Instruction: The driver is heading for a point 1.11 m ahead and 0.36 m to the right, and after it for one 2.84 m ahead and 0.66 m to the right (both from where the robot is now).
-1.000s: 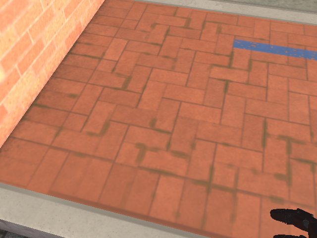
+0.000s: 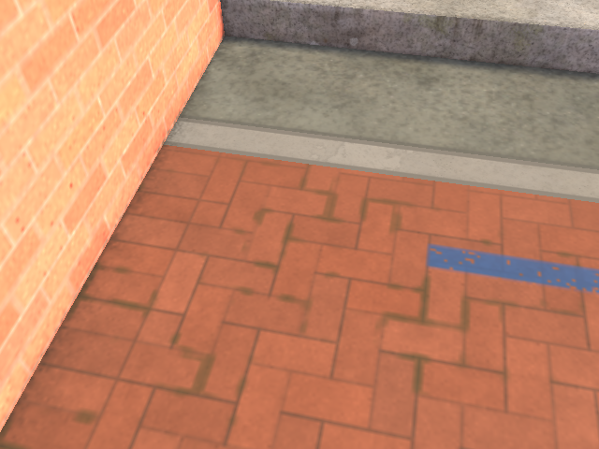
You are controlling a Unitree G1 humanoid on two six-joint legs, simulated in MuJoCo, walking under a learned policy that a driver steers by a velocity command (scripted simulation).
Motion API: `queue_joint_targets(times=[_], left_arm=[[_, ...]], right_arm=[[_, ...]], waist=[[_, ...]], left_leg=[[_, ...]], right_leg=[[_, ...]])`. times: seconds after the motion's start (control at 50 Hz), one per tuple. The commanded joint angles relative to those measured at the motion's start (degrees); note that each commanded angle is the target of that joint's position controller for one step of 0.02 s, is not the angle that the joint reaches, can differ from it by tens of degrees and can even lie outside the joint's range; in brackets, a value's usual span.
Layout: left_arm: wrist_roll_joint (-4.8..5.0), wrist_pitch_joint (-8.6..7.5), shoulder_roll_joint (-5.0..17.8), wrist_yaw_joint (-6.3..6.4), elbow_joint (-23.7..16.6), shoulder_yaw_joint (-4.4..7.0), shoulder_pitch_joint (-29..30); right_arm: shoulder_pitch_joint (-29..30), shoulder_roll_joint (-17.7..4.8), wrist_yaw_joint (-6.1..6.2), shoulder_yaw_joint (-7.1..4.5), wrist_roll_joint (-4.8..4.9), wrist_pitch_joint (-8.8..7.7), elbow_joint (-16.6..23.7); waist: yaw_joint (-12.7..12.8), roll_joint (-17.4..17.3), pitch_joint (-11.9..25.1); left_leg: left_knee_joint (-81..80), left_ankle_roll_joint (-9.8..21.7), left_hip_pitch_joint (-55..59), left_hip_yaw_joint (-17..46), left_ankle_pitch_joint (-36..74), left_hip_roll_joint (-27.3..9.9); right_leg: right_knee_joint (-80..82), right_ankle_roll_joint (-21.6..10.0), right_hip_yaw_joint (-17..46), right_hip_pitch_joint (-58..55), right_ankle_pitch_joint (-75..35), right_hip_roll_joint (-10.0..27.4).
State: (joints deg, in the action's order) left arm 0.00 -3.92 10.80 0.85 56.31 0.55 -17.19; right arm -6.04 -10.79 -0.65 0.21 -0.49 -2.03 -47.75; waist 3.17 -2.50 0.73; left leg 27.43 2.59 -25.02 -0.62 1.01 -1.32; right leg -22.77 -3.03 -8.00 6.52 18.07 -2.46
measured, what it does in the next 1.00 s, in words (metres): shifts its weight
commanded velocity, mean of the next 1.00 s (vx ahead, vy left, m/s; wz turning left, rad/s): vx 0.09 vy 0.00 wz -0.02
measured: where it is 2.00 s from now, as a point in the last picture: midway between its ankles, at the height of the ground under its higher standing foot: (391, 411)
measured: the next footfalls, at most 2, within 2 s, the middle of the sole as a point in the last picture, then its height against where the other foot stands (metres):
right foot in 1.48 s outside the picture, level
left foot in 2.00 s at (386, 329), level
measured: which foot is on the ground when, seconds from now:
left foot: down 0.00-1.00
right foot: down 0.00-0.96, up 0.98-1.00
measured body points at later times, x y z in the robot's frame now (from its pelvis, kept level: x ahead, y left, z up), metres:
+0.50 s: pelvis +0.03 +0.02 +0.00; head +0.05 +0.02 +0.44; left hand +0.04 +0.26 -0.16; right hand +0.14 -0.23 -0.14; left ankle +0.10 +0.11 -0.74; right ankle -0.06 -0.09 -0.74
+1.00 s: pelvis +0.09 +0.05 -0.01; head +0.10 +0.06 +0.44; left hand +0.05 +0.30 -0.16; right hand +0.18 -0.23 -0.13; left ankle +0.11 +0.14 -0.74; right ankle -0.06 -0.09 -0.70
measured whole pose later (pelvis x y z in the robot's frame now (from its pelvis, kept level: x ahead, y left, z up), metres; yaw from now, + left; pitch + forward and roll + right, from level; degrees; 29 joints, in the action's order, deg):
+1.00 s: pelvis +0.09 +0.05 -0.01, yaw -2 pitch +0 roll +1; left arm 1.6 -3.6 12.6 0.9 62.6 2.7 -24.2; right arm -8.4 -13.7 -0.4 -4.6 1.0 -5.3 -59.1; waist 0.2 2.5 -0.5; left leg 32.9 3.2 -17.0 -6.2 -15.1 0.2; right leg -47.5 -1.3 2.0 8.5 27.5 2.0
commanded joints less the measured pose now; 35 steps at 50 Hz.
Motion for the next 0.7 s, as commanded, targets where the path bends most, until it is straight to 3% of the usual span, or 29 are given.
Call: queue_joint_targets(times=[0.02,0.04,0.06,0.08,0.12,0.14,0.18,0.22,0.28,0.4,0.5,0.68,0.7], left_arm=[[-1.14,-1.03,7.0,-0.2,-1.3,1.88,-2.8],[-1.45,-1.14,1.4,-0.31,0.6,0.41,-9.6],[-0.95,-0.48,2.6,-0.02,1.5,0.54,-7.7],[-0.39,0.45,3.8,0.21,0.8,0.93,-4.9],[-0.79,2.31,5.3,1.06,0.4,1.33,-2.0],[-0.99,2.87,5.7,1.3,1.0,1.39,-2.7],[-0.5,3.29,7.9,1.5,2.3,1.87,-3.8],[-0.42,3.06,6.7,1.21,2.8,1.6,-3.2],[-0.32,3.19,6.7,1.31,3.2,1.69,-1.7],[-0.36,3.9,5.7,1.64,4.5,1.65,-2.3],[-0.44,3.41,5.2,1.49,5.4,1.56,-3.1],[-0.5,2.55,4.1,1.57,6.5,1.38,-5.3],[-0.49,2.59,3.8,1.61,7.1,1.38,-6.7]], right_arm=[[-5.5,-12.2,1.37,-3.93,-1.5,-0.99,0.4],[-7.2,-9.8,1.79,-3.39,-1.69,-0.28,-1.0],[-8.2,-4.9,1.55,-2.42,-1.02,0.32,-1.5],[-5.6,-3.3,1.45,-1.9,-0.53,0.63,-1.7],[0.6,-5.0,1.24,-2.3,0.01,0.69,-0.6],[1.7,-5.9,1.12,-2.61,0.24,0.52,-0.8],[-0.3,-6.8,0.96,-3.18,0.68,-0.01,-2.0],[-0.6,-7.0,1.28,-3.47,0.71,-0.14,-3.3],[-0.7,-7.1,1.74,-3.76,0.58,0.29,-4.5],[0.7,-6.7,2.36,-4.13,0.79,1.38,-6.1],[1.1,-6.6,2.66,-4.34,0.79,1.97,-7.7],[1.2,-6.4,2.77,-4.28,0.68,2.41,-9.9],[0.1,-6.0,2.76,-4.19,0.69,2.49,-10.7]], waist=[[-1.9,2.0,6.0],[0.4,-5.5,11.9],[-1.8,-5.0,11.5],[-1.2,-4.4,8.9],[-0.2,-2.2,4.3],[0.1,-1.8,3.6],[-1.1,0.8,4.6],[-1.3,1.7,5.3],[-2.0,2.7,5.0],[-1.9,2.1,1.3],[-2.3,2.3,-0.8],[-2.7,3.0,-2.9],[-2.6,3.3,-2.1]], left_leg=[[-0.5,4.2,20.0,5.3,30.7,-5.8],[2.2,11.6,30.1,11.1,32.3,-10.9],[-0.3,14.1,27.8,14.4,24.0,-12.4],[-2.6,13.3,24.3,15.3,12.8,-11.8],[-3.8,9.8,17.4,13.9,2.8,-9.1],[-3.5,8.2,15.3,12.2,3.2,-7.3],[-1.6,6.2,15.1,8.6,9.5,-4.4],[0.5,5.8,17.9,6.9,13.1,-3.6],[1.1,6.4,18.7,6.3,14.9,-3.4],[-0.8,5.8,16.5,6.1,4.9,-3.0],[-1.8,4.4,16.8,5.2,-0.9,-2.0],[-3.2,3.5,17.6,4.7,-4.9,-1.5],[-3.3,3.4,17.7,4.1,-11.6,-0.8]], right_leg=[[-6.3,-2.7,5.5,5.4,-23.4,7.9],[-9.1,0.4,5.0,12.9,-8.5,5.6],[-11.3,1.8,5.0,12.8,1.8,4.4],[-9.9,2.2,6.0,13.5,4.2,4.5],[-4.6,2.1,7.1,11.2,1.0,4.9],[-2.6,2.0,7.3,8.4,-1.5,5.0],[-2.2,1.5,7.1,4.9,-6.5,5.3],[-1.6,1.0,7.5,5.5,-9.5,5.6],[-1.6,1.2,7.2,5.0,-11.4,5.6],[-0.3,0.7,6.8,6.5,-6.7,5.4],[2.0,-0.2,7.4,8.8,-3.0,6.0],[4.6,-0.6,7.9,10.9,0.9,6.4],[5.6,-1.2,8.2,10.6,6.4,6.5]])
Velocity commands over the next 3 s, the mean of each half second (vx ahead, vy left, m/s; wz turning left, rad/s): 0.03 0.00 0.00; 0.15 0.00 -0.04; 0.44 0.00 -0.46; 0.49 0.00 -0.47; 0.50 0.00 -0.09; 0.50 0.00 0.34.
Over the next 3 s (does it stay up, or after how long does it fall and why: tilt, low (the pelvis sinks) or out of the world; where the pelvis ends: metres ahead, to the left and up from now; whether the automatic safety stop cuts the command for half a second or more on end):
stays up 1.05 -0.43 -0.01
